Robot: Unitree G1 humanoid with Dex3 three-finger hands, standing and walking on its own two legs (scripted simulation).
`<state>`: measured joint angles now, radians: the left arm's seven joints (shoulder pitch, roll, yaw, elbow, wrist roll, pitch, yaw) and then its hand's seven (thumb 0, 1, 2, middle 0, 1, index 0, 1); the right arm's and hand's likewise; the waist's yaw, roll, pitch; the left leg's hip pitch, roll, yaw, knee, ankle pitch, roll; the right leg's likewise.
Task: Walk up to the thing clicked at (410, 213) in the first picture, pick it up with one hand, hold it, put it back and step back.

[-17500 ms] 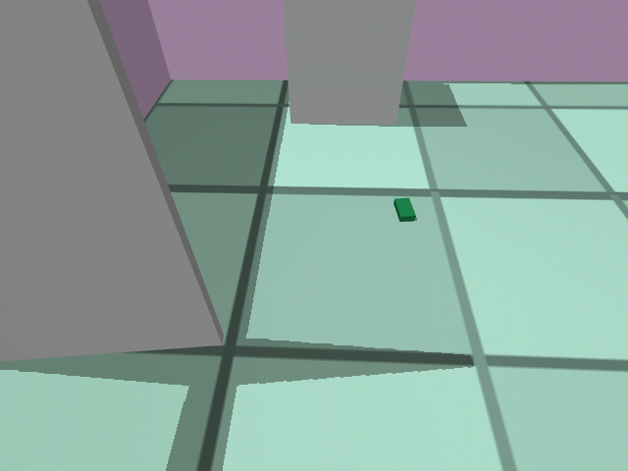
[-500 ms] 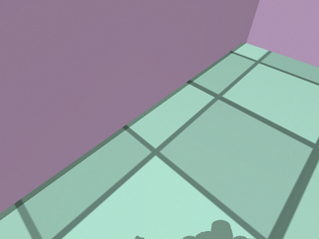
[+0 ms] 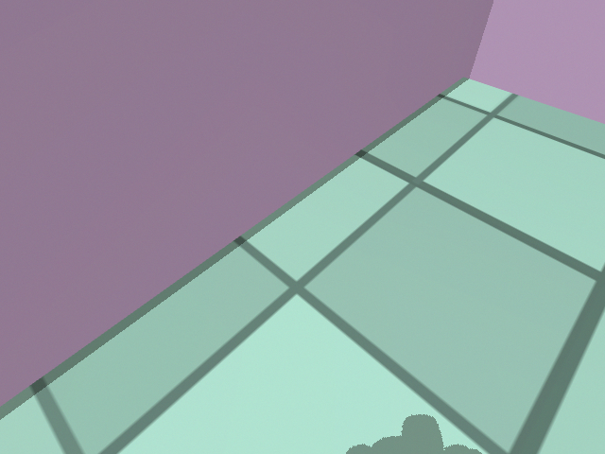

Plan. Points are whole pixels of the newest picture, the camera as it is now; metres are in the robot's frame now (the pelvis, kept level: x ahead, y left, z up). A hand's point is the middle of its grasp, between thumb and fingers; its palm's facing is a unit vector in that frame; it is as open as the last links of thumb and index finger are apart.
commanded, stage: stand
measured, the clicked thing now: out of the picture -1.22 +0.66 -0.77
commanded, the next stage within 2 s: walk up in 0.76 s
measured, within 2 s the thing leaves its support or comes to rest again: neither
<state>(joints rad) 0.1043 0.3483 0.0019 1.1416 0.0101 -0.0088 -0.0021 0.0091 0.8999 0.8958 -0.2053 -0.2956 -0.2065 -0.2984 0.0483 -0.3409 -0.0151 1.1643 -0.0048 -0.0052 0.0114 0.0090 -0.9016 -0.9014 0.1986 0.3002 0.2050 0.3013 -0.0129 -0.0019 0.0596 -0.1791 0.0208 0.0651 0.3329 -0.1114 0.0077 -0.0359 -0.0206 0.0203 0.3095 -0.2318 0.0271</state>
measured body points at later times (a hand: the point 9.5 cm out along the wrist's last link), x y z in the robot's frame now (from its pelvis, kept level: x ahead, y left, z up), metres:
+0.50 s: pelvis +0.00 +0.01 +0.00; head +0.01 +0.01 +0.45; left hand +0.07 +0.31 -0.14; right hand +0.08 -0.30 -0.13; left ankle +0.05 +0.11 -0.75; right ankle -0.04 -0.14 -0.75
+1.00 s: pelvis -0.01 -0.03 -0.01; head +0.03 -0.03 +0.44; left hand +0.04 +0.30 -0.12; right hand +0.11 -0.33 -0.14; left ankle +0.04 +0.11 -0.74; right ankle -0.03 -0.12 -0.75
